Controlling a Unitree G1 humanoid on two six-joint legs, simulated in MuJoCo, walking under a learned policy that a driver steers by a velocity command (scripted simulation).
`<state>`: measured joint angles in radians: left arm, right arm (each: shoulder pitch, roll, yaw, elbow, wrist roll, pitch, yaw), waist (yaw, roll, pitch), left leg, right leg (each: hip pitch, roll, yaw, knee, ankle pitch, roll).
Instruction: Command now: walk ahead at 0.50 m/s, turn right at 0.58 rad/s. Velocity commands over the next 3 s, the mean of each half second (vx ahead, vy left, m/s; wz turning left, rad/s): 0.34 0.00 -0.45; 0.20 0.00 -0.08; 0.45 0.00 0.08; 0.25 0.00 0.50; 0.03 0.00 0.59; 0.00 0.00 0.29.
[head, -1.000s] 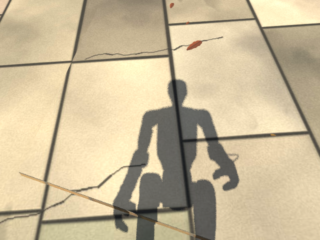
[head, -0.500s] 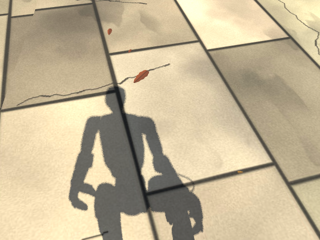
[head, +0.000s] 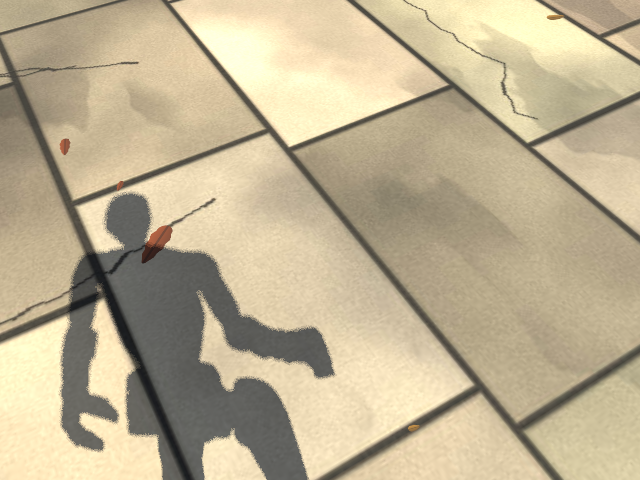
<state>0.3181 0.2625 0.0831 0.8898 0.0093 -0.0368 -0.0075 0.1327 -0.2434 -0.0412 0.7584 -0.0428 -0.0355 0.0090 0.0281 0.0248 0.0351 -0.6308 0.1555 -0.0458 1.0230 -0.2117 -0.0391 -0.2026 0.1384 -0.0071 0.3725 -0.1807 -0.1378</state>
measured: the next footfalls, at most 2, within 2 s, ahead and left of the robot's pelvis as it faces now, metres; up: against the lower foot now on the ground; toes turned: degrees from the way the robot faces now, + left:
left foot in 0.26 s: +0.32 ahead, +0.14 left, +0.00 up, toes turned -9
right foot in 0.68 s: +0.30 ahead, -0.07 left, +0.00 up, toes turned -12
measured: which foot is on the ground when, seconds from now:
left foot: up 0.00-0.24, down 0.26-0.70, up 0.72-0.94, down 0.96-1.00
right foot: down 0.00-0.26, up 0.28-0.66, down 0.68-0.96, up 0.98-1.00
